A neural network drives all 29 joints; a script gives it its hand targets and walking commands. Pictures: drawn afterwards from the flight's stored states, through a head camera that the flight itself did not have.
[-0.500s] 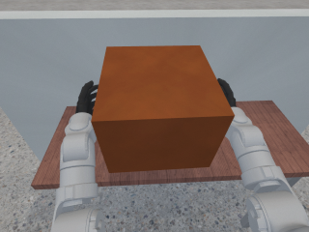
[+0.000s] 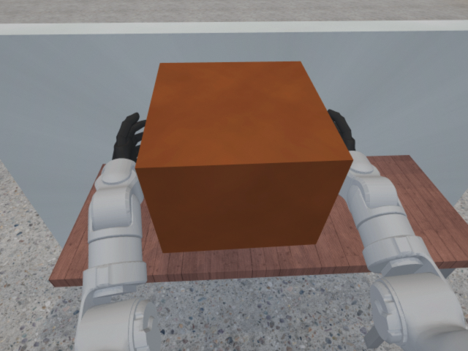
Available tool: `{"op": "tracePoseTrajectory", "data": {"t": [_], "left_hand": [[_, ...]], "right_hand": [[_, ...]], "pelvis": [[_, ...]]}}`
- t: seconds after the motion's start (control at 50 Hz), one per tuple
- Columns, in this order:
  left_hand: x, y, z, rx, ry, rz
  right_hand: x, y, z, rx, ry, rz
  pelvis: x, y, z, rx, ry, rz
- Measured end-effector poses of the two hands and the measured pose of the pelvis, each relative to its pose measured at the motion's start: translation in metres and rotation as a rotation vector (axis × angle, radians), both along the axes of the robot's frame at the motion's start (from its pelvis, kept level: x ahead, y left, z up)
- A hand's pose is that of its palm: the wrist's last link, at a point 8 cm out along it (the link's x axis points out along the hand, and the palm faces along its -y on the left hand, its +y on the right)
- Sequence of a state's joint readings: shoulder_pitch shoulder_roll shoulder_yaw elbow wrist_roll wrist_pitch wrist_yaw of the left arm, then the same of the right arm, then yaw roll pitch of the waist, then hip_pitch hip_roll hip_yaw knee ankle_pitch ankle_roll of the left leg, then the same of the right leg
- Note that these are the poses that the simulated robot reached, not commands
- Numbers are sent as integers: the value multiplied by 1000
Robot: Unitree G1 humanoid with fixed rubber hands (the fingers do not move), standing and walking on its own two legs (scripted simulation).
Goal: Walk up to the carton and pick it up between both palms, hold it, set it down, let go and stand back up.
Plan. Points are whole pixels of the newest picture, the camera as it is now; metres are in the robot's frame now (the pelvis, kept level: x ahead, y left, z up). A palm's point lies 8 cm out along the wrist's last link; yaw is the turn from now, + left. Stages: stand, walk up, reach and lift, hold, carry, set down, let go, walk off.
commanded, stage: hold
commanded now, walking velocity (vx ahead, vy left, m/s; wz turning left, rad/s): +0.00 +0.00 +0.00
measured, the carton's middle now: (235, 151) +0.41 +0.00 +0.17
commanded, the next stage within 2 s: none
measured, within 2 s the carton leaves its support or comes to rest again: neither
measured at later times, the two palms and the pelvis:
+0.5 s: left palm (120, 159) +0.36 +0.18 +0.20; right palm (342, 147) +0.36 -0.18 +0.20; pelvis +0.00 +0.00 +0.00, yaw +0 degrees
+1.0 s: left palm (121, 160) +0.35 +0.18 +0.20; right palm (342, 149) +0.36 -0.18 +0.20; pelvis +0.00 +0.00 +0.00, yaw +0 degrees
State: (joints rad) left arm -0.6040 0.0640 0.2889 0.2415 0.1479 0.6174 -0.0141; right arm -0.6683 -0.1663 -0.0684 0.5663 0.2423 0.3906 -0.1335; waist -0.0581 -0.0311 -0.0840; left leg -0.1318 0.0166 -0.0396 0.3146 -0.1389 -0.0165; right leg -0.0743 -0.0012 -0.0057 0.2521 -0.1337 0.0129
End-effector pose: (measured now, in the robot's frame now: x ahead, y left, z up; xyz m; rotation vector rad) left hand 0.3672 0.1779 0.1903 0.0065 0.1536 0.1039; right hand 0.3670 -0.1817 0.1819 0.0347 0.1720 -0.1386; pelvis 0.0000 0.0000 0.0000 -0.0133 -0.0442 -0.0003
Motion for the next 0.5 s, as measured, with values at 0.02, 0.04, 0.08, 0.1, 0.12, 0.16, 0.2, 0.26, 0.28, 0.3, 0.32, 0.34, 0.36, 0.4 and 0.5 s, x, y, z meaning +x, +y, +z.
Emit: {"op": "tracePoseTrajectory", "data": {"t": [0.02, 0.04, 0.08, 0.1, 0.12, 0.16, 0.2, 0.26, 0.28, 0.3, 0.32, 0.34, 0.36, 0.4, 0.5], "left_hand": [[-1, 0, 1, 3, -4, 2], [-2, 1, 3, 5, -8, 4], [-6, 2, 6, 7, -19, 9], [-7, 2, 7, 6, -22, 11], [-9, 3, 8, 4, -23, 14], [-12, 4, 9, -2, -20, 20], [-14, 4, 9, -8, -13, 24], [-14, 5, 10, -12, -5, 26], [-14, 5, 10, -12, -5, 26], [-14, 5, 11, -11, -5, 26], [-14, 5, 12, -11, -6, 26], [-14, 5, 12, -10, -6, 25], [-14, 5, 13, -10, -7, 24], [-13, 5, 14, -8, -7, 23], [-12, 4, 15, -6, -6, 20]], "right_hand": [[0, 0, 1, 0, -4, 2], [-1, 1, 3, -1, -9, 5], [-2, 1, 7, -1, -18, 11], [-3, 2, 8, -1, -21, 14], [-4, 3, 10, 0, -23, 16], [-5, 3, 13, 3, -20, 20], [-5, 4, 14, 6, -13, 21], [-5, 5, 16, 7, -6, 23], [-5, 5, 17, 7, -6, 22], [-5, 5, 17, 7, -6, 22], [-5, 5, 18, 7, -7, 22], [-5, 5, 18, 7, -7, 21], [-5, 5, 18, 8, -8, 21], [-5, 5, 19, 8, -8, 20], [-5, 4, 18, 6, -8, 18]], "pelvis": [[0, 0, 0, 0, 0, -1], [0, 0, 0, -1, 1, -1], [0, 0, 0, -2, -1, -3], [0, 0, 0, -2, -3, -3], [0, 0, 0, -2, -5, -3], [0, 0, 0, -2, -9, -3], [0, 0, 0, -1, -11, -3], [-1, -1, 0, 0, -10, -1], [-1, -1, 0, 0, -10, -1], [-2, -1, 0, -1, -9, 0], [-2, 0, 0, -1, -9, 0], [-2, 0, 0, -1, -8, 1], [-2, 0, 0, -1, -8, 1], [-2, 0, 0, -1, -8, 1], [-2, 1, 0, -1, -10, 0]]}}
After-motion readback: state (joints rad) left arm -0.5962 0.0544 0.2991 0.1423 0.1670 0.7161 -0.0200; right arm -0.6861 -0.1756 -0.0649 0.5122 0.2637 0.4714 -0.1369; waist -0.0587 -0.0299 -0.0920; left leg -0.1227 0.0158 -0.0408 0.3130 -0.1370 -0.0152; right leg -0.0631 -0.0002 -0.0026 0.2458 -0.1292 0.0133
